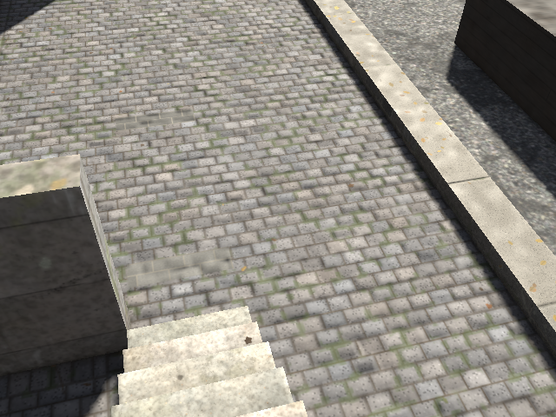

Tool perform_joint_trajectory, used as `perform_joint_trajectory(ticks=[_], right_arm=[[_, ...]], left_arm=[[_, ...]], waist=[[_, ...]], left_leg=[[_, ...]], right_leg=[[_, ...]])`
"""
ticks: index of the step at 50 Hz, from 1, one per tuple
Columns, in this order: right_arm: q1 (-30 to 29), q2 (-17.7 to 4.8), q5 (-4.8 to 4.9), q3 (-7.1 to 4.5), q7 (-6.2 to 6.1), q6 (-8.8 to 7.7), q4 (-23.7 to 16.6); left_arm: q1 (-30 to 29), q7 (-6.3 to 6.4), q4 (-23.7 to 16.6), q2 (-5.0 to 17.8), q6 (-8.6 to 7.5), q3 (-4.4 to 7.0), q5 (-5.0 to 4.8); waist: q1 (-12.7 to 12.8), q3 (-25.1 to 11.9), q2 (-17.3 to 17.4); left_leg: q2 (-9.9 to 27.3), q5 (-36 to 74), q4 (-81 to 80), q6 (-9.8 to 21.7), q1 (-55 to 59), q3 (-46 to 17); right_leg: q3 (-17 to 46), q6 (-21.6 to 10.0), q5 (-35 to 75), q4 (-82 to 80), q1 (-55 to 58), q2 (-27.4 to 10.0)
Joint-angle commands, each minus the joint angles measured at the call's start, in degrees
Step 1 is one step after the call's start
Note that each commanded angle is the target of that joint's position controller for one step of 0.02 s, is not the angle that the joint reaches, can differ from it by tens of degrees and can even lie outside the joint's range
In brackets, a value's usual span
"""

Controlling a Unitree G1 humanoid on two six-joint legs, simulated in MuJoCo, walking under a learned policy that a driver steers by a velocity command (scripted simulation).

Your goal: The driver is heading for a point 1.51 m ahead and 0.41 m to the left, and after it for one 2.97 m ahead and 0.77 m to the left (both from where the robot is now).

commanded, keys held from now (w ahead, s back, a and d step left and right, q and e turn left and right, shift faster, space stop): w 1.00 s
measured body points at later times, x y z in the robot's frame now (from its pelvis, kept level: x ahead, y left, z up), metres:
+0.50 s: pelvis +0.00 +0.00 +0.00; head -0.02 +0.01 +0.45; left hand +0.15 +0.23 -0.11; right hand +0.16 -0.24 -0.10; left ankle -0.06 +0.11 -0.73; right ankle -0.02 -0.11 -0.73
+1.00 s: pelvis +0.00 +0.00 +0.00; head -0.02 +0.01 +0.45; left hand +0.15 +0.23 -0.11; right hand +0.16 -0.24 -0.10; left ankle -0.06 +0.11 -0.73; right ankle -0.02 -0.11 -0.73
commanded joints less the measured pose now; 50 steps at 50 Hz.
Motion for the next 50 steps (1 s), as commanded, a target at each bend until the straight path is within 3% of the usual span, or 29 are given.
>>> perform_joint_trajectory(ticks=[1,4,5,50], right_arm=[[-4.90,-6.39,0.07,-1.51,-0.10,-0.72,-4.31],[-4.35,-7.19,-0.16,-1.75,-0.19,-0.95,-4.27],[-5.08,-6.39,0.01,-1.52,-0.12,-0.78,-4.18],[-5.81,-6.17,-0.19,-1.28,-0.14,-0.93,-4.13]], left_arm=[[-4.11,0.03,-4.14,5.45,-0.75,1.35,-0.04],[-3.94,0.18,-4.21,5.09,-0.85,1.17,0.04],[-4.30,0.06,-4.06,5.53,-0.77,1.37,-0.05],[-4.48,-0.25,-4.04,5.35,-0.64,1.52,-0.12]], waist=[[0.01,-2.07,0.82],[-0.08,-2.46,1.42],[0.03,-1.61,0.81],[0.33,-2.55,1.10]], left_leg=[[5.03,21.50,-4.30,1.80,-1.26,-5.62],[5.05,19.94,-4.96,1.68,-0.97,-5.82],[5.07,20.86,-4.52,1.83,-1.46,-5.78],[4.58,19.38,-4.45,1.73,-1.48,-5.32]], right_leg=[[4.41,-0.67,19.32,-3.70,-0.32,-4.42],[4.47,-0.92,18.15,-4.27,-0.20,-4.53],[4.43,-0.67,18.91,-3.85,-0.72,-4.41],[4.61,-0.80,18.48,-4.01,-0.42,-4.75]])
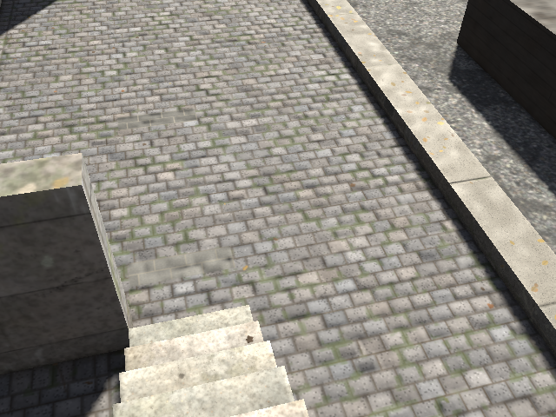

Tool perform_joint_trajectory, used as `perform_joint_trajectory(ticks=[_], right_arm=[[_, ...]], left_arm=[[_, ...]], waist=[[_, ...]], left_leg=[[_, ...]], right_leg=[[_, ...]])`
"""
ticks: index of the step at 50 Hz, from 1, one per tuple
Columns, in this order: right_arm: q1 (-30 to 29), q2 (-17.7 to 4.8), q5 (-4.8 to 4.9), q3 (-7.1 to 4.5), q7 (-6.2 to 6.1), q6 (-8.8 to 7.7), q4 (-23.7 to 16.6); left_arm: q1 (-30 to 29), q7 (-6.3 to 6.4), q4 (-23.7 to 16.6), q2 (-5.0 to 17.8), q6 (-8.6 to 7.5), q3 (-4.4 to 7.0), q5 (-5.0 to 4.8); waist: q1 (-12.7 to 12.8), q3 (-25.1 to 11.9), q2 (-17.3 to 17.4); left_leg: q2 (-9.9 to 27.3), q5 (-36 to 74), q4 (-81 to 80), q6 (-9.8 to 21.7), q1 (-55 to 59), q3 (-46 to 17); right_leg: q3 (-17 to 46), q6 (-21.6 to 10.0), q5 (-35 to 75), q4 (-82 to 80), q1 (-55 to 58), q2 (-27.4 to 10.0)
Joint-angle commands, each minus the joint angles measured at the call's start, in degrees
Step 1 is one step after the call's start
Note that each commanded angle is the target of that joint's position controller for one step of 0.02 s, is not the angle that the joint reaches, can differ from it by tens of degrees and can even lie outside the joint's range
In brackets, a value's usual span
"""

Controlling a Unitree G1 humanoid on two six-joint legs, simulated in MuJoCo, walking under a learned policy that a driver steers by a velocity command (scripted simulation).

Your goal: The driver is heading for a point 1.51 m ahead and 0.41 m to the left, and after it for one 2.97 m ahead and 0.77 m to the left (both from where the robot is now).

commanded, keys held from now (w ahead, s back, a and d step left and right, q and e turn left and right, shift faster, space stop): w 0.44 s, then no key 0.56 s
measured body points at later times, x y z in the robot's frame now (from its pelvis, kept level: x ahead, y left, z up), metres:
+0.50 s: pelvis +0.00 +0.00 +0.00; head -0.02 +0.01 +0.45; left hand +0.16 +0.23 -0.11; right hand +0.16 -0.24 -0.10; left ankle -0.05 +0.11 -0.73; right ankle -0.02 -0.10 -0.73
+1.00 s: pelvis +0.00 +0.00 +0.02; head -0.01 +0.01 +0.47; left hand +0.09 +0.24 -0.12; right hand +0.11 -0.23 -0.11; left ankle -0.05 +0.11 -0.73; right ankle -0.02 -0.11 -0.73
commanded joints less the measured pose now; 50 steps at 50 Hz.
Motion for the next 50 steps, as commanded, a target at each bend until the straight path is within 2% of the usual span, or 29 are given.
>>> perform_joint_trajectory(ticks=[1,14,15,18,19,22,23,29,33,34,38,41,43,44,45,46,50], right_arm=[[-4.83,-6.36,0.03,-1.56,-0.10,-0.83,-4.38],[-4.77,-6.46,0.11,-1.61,-0.11,-0.75,-4.28],[-5.17,-6.65,0.02,-1.64,-0.17,-0.89,-4.52],[-4.83,-6.49,0.12,-1.62,-0.11,-0.74,-4.28],[-5.22,-6.65,0.02,-1.63,-0.18,-0.88,-4.53],[-4.88,-6.50,0.13,-1.63,-0.12,-0.74,-4.30],[-4.52,-6.64,-0.06,-1.62,-0.16,-0.90,-4.23],[-1.46,-6.42,-0.57,-1.54,0.18,-1.08,-2.07],[-1.50,-5.55,-0.74,-0.96,0.02,-1.42,-0.71],[-1.01,-6.12,-0.71,-1.19,-0.23,-1.38,-0.23],[-0.19,-6.00,-0.34,-1.09,-0.41,-1.47,1.23],[0.14,-5.92,-0.23,-1.08,-0.25,-1.37,2.23],[0.33,-5.27,-0.13,-0.84,0.04,-1.28,3.00],[1.15,-5.07,-0.54,-0.78,0.37,-1.33,3.50],[0.98,-5.03,-0.62,-0.76,0.51,-1.38,3.80],[0.34,-4.90,0.11,-0.85,0.61,-1.64,3.90],[0.36,-5.22,-0.24,-1.03,0.47,-1.92,4.67]], left_arm=[[-4.19,0.11,-4.16,5.48,-0.82,1.30,-0.02],[-4.01,0.20,-4.24,5.36,-0.85,1.29,0.01],[-4.10,-0.07,-4.47,5.45,-0.84,1.32,-0.08],[-3.94,0.22,-4.24,5.33,-0.85,1.27,0.04],[-4.10,-0.06,-4.50,5.45,-0.83,1.32,-0.08],[-3.94,0.21,-4.27,5.34,-0.86,1.27,0.04],[-3.33,-0.10,-4.20,5.48,-0.86,1.30,0.00],[-0.06,-0.74,-1.75,5.66,-0.78,1.37,0.43],[0.44,-0.75,-0.48,4.64,-1.03,0.84,0.62],[1.10,-0.70,-0.08,4.98,-1.14,0.94,0.69],[2.03,-0.52,0.97,4.76,-1.31,0.72,0.26],[2.58,-0.55,1.70,4.66,-1.18,0.65,0.10],[2.85,-0.06,2.47,4.31,-1.08,0.54,0.15],[2.47,-0.23,2.73,4.81,-0.96,0.75,-0.27],[2.68,-0.34,3.05,5.06,-0.89,0.86,-0.31],[3.13,-0.45,3.33,5.39,-1.02,1.17,-0.13],[2.93,-0.55,4.35,5.04,-1.11,1.40,-0.01]], waist=[[-0.16,-2.06,0.77],[-0.04,-2.09,0.91],[0.18,-2.62,1.14],[-0.02,-2.09,1.01],[0.18,-2.59,1.19],[-0.01,-2.10,1.03],[0.21,-2.76,1.22],[0.14,-0.02,0.83],[0.25,0.31,1.00],[0.02,0.25,1.36],[-0.21,-3.34,1.21],[-0.27,-3.98,1.25],[-0.24,-3.90,0.76],[-0.71,-3.09,2.26],[-0.42,-2.94,2.22],[0.34,-2.05,1.22],[0.40,-2.04,1.02]], left_leg=[[4.78,19.11,-4.82,1.84,-1.37,-5.49],[4.89,19.55,-4.77,1.91,-1.20,-5.64],[4.57,19.63,-4.70,2.02,-0.79,-5.32],[4.92,19.65,-4.77,1.92,-1.21,-5.70],[4.58,19.79,-4.68,2.02,-0.78,-5.33],[4.92,19.79,-4.76,1.92,-1.18,-5.70],[4.60,19.66,-4.63,2.02,-0.69,-5.41],[4.96,17.28,-6.38,2.14,-1.81,-6.10],[6.79,26.92,-9.71,0.76,-0.35,-6.87],[6.92,30.54,-9.78,0.47,1.21,-6.76],[8.46,36.33,-11.48,-0.30,4.55,-6.54],[8.80,35.48,-12.61,-0.48,4.77,-6.40],[9.41,33.01,-13.32,-0.51,3.33,-6.68],[9.52,31.89,-14.15,-0.72,3.33,-6.64],[9.56,31.57,-14.13,-0.70,2.88,-6.73],[8.87,28.45,-14.67,-0.86,1.69,-7.04],[8.82,25.85,-15.44,-0.80,1.17,-7.00]], right_leg=[[4.59,-0.66,18.28,-4.29,-0.12,-4.52],[4.45,-0.58,18.46,-4.20,-0.17,-4.50],[4.69,-0.69,18.43,-4.32,0.17,-4.61],[4.41,-0.55,18.39,-4.19,-0.19,-4.51],[4.67,-0.68,18.43,-4.31,0.13,-4.61],[4.37,-0.53,18.44,-4.18,-0.18,-4.53],[4.71,-0.72,18.00,-4.35,0.23,-4.68],[5.64,-0.94,14.13,-6.55,-0.94,-5.12],[6.68,0.23,21.09,-10.25,1.13,-6.72],[6.35,0.42,23.66,-10.48,1.40,-6.76],[6.15,0.95,27.99,-12.25,5.26,-7.51],[6.05,1.01,27.93,-13.12,6.14,-7.87],[6.31,1.03,26.34,-13.77,6.62,-8.18],[6.22,1.12,26.14,-13.64,5.54,-8.74],[6.32,1.16,25.59,-13.97,5.52,-8.78],[5.76,1.42,25.29,-14.72,5.25,-8.57],[5.85,1.30,24.76,-15.35,4.85,-8.86]])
